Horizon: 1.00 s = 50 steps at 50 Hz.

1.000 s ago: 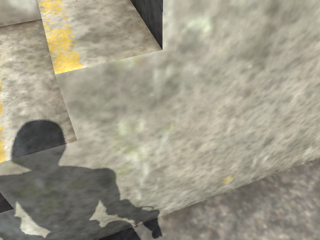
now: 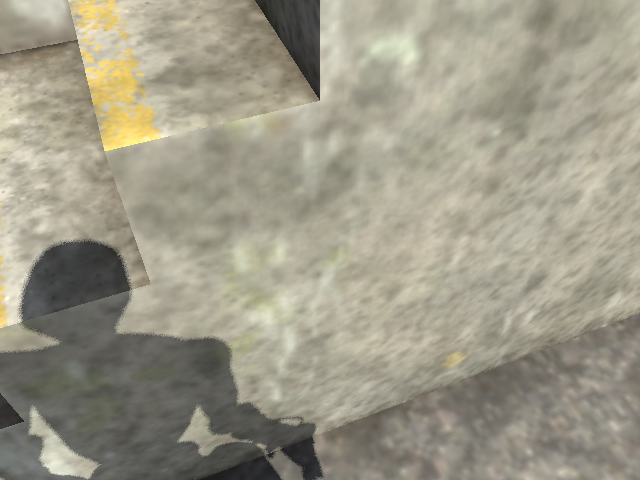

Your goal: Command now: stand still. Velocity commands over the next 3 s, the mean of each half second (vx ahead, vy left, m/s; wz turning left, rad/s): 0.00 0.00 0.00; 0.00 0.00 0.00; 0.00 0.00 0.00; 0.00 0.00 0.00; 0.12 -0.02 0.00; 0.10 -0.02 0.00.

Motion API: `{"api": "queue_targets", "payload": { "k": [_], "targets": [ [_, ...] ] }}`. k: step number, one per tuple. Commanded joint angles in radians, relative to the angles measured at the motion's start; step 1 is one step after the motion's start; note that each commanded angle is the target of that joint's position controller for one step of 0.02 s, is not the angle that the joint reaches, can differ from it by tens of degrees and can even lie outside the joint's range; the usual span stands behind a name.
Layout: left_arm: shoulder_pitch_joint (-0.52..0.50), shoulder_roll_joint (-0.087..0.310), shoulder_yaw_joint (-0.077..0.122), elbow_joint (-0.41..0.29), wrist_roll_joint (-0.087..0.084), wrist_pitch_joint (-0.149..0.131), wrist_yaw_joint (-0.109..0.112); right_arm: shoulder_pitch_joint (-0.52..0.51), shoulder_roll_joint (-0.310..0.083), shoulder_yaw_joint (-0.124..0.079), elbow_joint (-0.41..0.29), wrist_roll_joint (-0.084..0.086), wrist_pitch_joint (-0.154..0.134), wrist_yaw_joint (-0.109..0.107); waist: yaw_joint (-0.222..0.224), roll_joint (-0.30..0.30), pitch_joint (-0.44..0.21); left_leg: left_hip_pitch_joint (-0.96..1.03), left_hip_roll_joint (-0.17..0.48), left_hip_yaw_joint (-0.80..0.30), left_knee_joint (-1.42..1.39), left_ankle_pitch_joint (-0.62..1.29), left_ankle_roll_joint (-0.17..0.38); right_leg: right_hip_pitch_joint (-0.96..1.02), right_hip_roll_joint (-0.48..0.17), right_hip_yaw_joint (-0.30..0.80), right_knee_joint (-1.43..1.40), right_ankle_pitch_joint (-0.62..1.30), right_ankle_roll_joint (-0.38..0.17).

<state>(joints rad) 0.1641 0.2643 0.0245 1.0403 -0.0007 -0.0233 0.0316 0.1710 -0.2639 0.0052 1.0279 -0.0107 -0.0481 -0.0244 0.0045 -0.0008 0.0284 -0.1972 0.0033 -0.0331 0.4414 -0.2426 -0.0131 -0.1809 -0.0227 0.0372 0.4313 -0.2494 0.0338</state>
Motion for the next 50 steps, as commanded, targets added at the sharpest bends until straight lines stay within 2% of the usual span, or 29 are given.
{"api": "queue_targets", "payload": {
  "k": [1, 50],
  "targets": [
    [0.007, 0.122, 0.022, -0.034, 0.0, -0.008, 0.003, 0.009, -0.121, -0.022, -0.037, 0.0, -0.009, -0.003, 0.0, 0.003, -0.038, 0.018, 0.025, -0.021, -0.064, 0.169, 0.021, -0.007, -0.011, 0.007, -0.061, 0.157, -0.022],
    [0.01, 0.112, 0.029, -0.028, -0.001, -0.008, 0.004, 0.027, -0.112, -0.023, -0.045, 0.002, -0.015, -0.001, -0.001, 0.003, -0.031, 0.015, 0.025, -0.017, -0.06, 0.162, 0.022, -0.007, -0.01, 0.01, -0.053, 0.153, -0.019]
  ]
}}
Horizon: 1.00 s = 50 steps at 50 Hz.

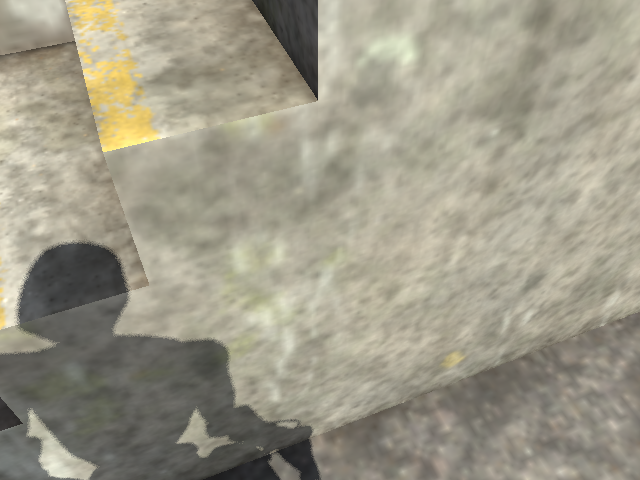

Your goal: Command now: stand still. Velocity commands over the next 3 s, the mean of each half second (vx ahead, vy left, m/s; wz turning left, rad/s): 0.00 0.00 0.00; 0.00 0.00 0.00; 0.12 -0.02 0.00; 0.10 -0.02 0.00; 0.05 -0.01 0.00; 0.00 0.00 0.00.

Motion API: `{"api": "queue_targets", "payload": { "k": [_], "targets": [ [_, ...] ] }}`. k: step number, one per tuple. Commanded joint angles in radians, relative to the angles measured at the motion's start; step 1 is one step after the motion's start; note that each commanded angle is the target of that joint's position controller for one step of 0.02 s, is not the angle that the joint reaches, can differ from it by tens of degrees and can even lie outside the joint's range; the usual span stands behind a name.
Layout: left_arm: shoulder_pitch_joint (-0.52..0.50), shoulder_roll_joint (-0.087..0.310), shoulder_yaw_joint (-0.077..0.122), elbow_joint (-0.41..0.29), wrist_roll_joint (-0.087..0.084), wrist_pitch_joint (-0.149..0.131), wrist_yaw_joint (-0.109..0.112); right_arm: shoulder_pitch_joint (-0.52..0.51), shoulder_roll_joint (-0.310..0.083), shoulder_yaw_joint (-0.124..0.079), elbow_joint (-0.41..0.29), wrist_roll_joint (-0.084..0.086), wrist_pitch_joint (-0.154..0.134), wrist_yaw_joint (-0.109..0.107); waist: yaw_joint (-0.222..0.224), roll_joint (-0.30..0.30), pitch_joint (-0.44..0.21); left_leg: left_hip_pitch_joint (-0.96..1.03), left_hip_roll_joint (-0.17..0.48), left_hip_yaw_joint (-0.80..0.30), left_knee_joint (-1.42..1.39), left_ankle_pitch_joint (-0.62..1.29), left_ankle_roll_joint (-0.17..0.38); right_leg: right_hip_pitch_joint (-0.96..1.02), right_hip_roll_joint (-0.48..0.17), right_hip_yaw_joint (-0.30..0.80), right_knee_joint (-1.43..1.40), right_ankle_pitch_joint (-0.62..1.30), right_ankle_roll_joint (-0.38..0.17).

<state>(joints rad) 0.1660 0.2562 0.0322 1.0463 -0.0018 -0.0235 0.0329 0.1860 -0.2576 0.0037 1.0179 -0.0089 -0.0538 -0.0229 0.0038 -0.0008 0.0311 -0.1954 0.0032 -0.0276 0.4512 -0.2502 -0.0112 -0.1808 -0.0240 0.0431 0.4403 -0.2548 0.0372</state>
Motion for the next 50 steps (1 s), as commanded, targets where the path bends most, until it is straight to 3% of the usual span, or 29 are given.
{"api": "queue_targets", "payload": {
  "k": [1, 50],
  "targets": [
    [0.008, 0.12, 0.021, -0.034, 0.0, -0.008, 0.003, 0.013, -0.119, -0.022, -0.035, 0.0, -0.009, -0.003, 0.0, 0.003, -0.033, 0.013, 0.025, -0.023, -0.069, 0.17, 0.021, -0.007, -0.008, 0.004, -0.061, 0.159, -0.022],
    [0.015, 0.115, 0.022, -0.035, 0.0, -0.009, 0.004, 0.018, -0.114, -0.022, -0.033, 0.001, -0.011, -0.001, -0.001, 0.003, -0.03, 0.01, 0.025, -0.021, -0.067, 0.166, 0.022, -0.01, -0.008, 0.004, -0.058, 0.153, -0.019]
  ]
}}
Over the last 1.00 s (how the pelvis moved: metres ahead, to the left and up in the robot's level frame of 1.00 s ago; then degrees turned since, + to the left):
0.00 0.00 0.00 0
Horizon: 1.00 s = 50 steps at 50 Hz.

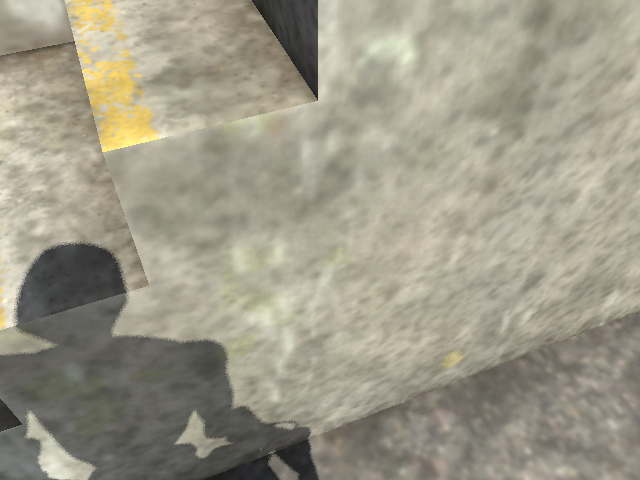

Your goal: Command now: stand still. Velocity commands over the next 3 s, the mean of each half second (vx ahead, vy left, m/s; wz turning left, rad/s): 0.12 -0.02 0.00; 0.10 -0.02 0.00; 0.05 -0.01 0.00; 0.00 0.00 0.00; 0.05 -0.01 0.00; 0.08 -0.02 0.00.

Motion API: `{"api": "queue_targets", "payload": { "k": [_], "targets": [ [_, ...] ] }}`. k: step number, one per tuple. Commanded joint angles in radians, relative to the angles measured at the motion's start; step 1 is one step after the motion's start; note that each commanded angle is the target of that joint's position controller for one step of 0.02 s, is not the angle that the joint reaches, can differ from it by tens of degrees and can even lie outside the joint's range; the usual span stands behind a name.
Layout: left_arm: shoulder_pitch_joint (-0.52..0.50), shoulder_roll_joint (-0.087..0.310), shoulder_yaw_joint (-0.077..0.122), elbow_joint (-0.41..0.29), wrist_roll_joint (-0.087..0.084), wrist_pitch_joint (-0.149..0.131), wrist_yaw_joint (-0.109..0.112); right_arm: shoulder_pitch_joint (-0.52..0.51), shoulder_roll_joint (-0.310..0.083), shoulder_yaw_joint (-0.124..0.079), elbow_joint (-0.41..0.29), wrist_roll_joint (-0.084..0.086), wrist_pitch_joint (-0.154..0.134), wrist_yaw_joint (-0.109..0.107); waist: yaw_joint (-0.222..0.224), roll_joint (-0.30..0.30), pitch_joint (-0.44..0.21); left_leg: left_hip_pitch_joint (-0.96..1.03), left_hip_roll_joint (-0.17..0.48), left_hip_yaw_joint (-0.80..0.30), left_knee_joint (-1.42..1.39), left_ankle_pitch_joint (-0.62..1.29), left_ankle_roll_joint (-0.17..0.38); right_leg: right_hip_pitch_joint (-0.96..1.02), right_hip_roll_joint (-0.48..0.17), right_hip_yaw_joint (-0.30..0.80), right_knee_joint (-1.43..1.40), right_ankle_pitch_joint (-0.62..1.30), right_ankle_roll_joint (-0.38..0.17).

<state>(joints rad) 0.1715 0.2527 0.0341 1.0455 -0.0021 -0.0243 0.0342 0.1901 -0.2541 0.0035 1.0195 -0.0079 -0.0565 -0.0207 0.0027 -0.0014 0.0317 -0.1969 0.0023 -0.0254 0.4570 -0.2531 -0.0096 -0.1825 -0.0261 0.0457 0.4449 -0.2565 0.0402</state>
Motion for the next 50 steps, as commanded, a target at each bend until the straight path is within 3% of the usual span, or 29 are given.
{"api": "queue_targets", "payload": {
  "k": [1, 2, 3, 4, 5, 6, 7, 8, 9, 12, 18, 29, 36, 40, 50],
  "targets": [
    [0.01, 0.119, 0.02, -0.034, 0.0, -0.008, 0.003, 0.014, -0.118, -0.021, -0.034, 0.0, -0.009, -0.003, 0.0, 0.004, -0.031, 0.012, 0.026, -0.024, -0.072, 0.169, 0.021, -0.009, -0.006, 0.002, -0.062, 0.155, -0.022],
    [0.061, 0.125, 0.031, -0.011, -0.015, -0.004, 0.011, 0.024, -0.139, -0.034, -0.038, 0.003, -0.007, -0.007, -0.005, 0.015, -0.149, 0.053, 0.003, -0.024, -0.098, -0.276, 0.043, 0.019, 0.051, -0.053, -0.032, -0.214, -0.036],
    [0.032, 0.107, 0.029, -0.014, -0.018, 0.003, 0.017, -0.01, -0.149, -0.035, -0.06, -0.007, -0.007, -0.006, -0.019, 0.039, -0.02, -0.003, 0.051, -0.11, -0.159, -0.403, 0.067, -0.103, 0.072, -0.065, 0.009, -0.248, -0.03],
    [-0.004, 0.067, 0.018, -0.032, -0.004, 0.001, 0.021, 0.005, -0.152, -0.037, -0.052, -0.008, -0.009, -0.007, -0.03, 0.111, 0.04, -0.019, 0.116, -0.203, -0.217, -0.443, 0.101, -0.169, 0.066, -0.062, 0.059, -0.17, -0.026],
    [-0.013, 0.028, 0.005, -0.043, 0.007, -0.008, 0.023, -0.008, -0.103, -0.019, -0.047, -0.014, -0.019, -0.007, -0.014, 0.14, 0.068, -0.057, 0.163, -0.253, -0.237, -0.385, 0.118, -0.138, 0.007, -0.002, 0.026, -0.049, -0.027],
    [0.006, 0.03, 0.001, -0.04, 0.012, -0.018, 0.021, -0.054, -0.065, -0.006, -0.049, -0.021, -0.031, -0.007, 0.02, 0.116, 0.091, -0.107, 0.126, -0.187, -0.193, -0.174, 0.085, -0.053, -0.033, 0.052, -0.076, 0.092, -0.028],
    [0.028, 0.12, 0.02, -0.018, 0.003, -0.024, 0.017, -0.036, -0.079, -0.013, -0.052, -0.013, -0.035, -0.009, -0.006, 0.021, 0.085, -0.084, 0.028, -0.055, -0.124, 0.027, 0.036, -0.025, -0.006, 0.039, -0.077, 0.179, -0.03],
    [0.039, 0.15, 0.027, -0.011, -0.008, -0.03, 0.011, -0.005, -0.106, -0.017, -0.049, -0.011, -0.039, -0.011, -0.016, -0.028, 0.029, -0.022, 0.009, -0.021, -0.088, 0.151, 0.007, -0.003, 0.007, 0.025, -0.053, 0.273, -0.035],
    [0.047, 0.142, 0.027, -0.011, -0.011, -0.032, 0.006, 0.013, -0.131, -0.02, -0.044, -0.004, -0.042, -0.012, -0.014, -0.033, -0.015, 0.007, 0.011, -0.017, -0.075, 0.222, 0.0, 0.032, 0.006, 0.022, -0.044, 0.342, -0.036],
    [0.034, 0.123, 0.02, -0.011, -0.013, -0.029, 0.001, 0.008, -0.117, -0.008, -0.038, 0.004, -0.042, -0.018, -0.009, -0.031, -0.078, 0.058, 0.023, -0.018, -0.054, 0.324, 0.013, 0.084, -0.004, 0.034, -0.046, 0.464, -0.051],
    [0.02, 0.127, 0.023, -0.011, -0.011, -0.008, -0.002, -0.003, -0.118, -0.001, -0.029, 0.004, -0.033, -0.014, -0.004, -0.014, -0.073, 0.048, 0.027, -0.01, -0.063, 0.281, 0.005, 0.098, -0.004, 0.038, -0.058, 0.452, -0.06],
    [-0.003, 0.145, 0.029, -0.016, -0.007, 0.001, -0.007, -0.01, -0.151, -0.005, -0.015, 0.0, -0.023, -0.013, -0.002, -0.005, -0.046, 0.034, 0.032, -0.005, -0.071, 0.221, -0.007, 0.068, 0.003, 0.03, -0.065, 0.362, -0.053],
    [-0.005, 0.131, 0.026, -0.017, -0.004, 0.004, -0.005, -0.008, -0.14, -0.002, -0.011, -0.005, -0.02, -0.01, -0.004, 0.0, -0.059, 0.032, 0.031, -0.006, -0.081, 0.161, -0.007, 0.054, 0.011, 0.02, -0.068, 0.257, -0.048],
    [-0.003, 0.119, 0.02, -0.006, -0.004, 0.007, 0.003, -0.024, -0.132, 0.003, -0.01, -0.01, -0.022, -0.007, -0.007, 0.009, -0.02, 0.016, 0.022, -0.01, -0.106, 0.062, -0.006, 0.022, 0.03, 0.01, -0.091, 0.114, -0.041],
    [0.021, 0.119, 0.021, 0.008, -0.011, -0.001, 0.01, -0.011, -0.126, 0.004, -0.01, -0.005, -0.04, -0.007, -0.014, 0.011, -0.009, 0.027, 0.017, -0.01, -0.095, 0.102, 0.009, 0.026, 0.039, 0.008, -0.074, 0.16, -0.043]
  ]
}}
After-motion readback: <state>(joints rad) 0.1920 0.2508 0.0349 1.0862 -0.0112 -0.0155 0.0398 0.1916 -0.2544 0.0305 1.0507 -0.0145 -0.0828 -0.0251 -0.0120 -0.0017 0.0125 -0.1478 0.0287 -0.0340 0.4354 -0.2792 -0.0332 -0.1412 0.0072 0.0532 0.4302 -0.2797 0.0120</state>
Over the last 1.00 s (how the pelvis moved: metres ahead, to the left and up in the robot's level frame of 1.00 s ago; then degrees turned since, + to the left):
0.00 0.00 0.00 0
